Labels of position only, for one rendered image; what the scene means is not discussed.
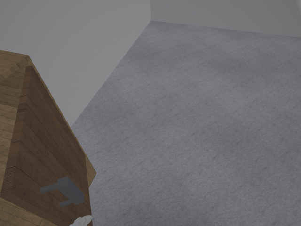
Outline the robot left hand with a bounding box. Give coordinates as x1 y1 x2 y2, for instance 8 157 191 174
69 215 92 226

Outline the handle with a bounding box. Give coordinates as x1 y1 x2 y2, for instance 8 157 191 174
40 176 84 207

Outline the cupboard door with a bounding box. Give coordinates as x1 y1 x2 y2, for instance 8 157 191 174
0 66 93 226

